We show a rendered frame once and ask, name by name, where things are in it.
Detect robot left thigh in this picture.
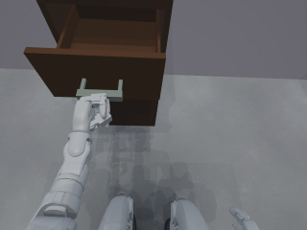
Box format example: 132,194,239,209
98,195,133,230

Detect robot thigh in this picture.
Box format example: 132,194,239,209
98,195,133,230
171,199,209,230

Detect robot right hand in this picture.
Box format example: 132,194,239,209
228,206,260,230

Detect robot right thigh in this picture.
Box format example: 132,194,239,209
171,199,209,230

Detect cabinet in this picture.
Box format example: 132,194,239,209
36,0,174,127

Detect robot left upper arm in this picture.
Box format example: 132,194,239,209
27,216,78,230

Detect handle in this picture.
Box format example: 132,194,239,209
76,79,123,102

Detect left robot forearm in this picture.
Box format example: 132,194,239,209
25,131,93,230

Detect robot left hand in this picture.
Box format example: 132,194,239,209
72,93,112,135

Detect drawer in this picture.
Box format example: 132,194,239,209
23,4,166,100

